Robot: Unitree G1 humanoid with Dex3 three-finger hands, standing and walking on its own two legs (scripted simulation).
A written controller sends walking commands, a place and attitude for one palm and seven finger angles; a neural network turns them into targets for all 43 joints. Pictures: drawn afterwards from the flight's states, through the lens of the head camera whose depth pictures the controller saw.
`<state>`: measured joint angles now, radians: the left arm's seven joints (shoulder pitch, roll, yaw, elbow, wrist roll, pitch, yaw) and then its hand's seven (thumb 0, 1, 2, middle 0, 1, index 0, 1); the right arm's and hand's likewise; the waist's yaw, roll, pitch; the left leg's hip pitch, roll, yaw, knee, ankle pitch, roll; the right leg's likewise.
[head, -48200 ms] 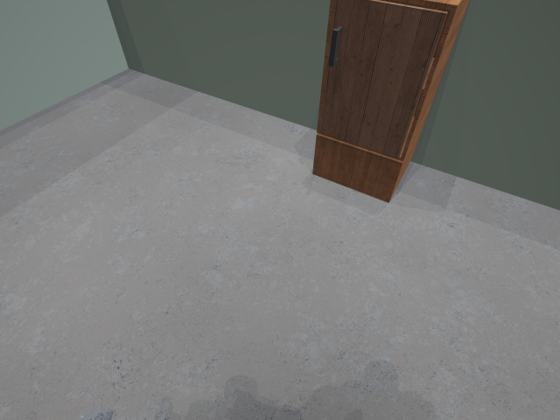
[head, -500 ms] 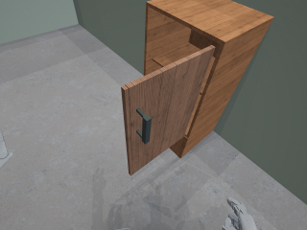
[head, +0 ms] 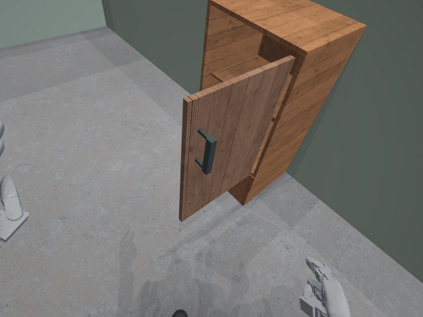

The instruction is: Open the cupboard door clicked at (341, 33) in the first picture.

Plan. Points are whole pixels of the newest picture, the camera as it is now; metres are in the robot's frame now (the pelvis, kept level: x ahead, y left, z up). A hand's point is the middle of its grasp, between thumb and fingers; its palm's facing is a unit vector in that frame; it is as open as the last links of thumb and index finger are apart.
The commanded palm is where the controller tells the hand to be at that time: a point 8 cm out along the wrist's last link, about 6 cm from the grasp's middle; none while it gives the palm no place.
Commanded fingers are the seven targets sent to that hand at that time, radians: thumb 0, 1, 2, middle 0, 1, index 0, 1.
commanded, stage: stop stepping back and stand still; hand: left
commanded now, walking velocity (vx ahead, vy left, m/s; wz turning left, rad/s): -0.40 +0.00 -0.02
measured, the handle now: (204, 151) +0.53 +0.08 -0.06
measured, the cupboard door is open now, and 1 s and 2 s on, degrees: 88 88 88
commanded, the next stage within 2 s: let the arm hang, fingers relaxed in 1.38 s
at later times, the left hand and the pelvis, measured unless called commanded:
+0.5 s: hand (9, 303) +0.10 +0.24 +0.16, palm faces +0.35 -0.81 -0.48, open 7.4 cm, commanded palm +0.06 +0.28 +0.17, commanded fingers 0.00 0.90 0.90 -0.20 -0.30 -0.20 -0.30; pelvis -0.10 -0.01 -0.01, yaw -3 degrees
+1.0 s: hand out of the picture +0.09 +0.28 +0.15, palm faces +0.40 -0.79 -0.46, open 7.4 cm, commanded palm +0.04 +0.32 +0.17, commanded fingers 0.00 0.90 0.90 -0.20 -0.30 -0.20 -0.30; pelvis -0.11 +0.02 -0.01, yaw -1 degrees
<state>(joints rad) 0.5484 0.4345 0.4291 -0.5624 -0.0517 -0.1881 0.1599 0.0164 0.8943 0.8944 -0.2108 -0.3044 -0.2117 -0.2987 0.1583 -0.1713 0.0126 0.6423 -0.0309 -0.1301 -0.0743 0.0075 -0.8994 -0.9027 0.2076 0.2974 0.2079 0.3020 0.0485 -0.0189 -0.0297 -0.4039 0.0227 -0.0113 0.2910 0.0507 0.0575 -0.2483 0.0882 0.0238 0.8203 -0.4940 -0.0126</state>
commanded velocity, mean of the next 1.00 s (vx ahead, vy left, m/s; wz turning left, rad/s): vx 0.13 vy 0.02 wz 0.00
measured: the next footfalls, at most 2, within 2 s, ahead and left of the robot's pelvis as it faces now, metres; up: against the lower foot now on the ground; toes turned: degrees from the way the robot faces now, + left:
right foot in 0.12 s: -0.09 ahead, -0.09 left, +0.00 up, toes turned -4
left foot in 0.66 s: -0.03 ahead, +0.15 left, +0.00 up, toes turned +3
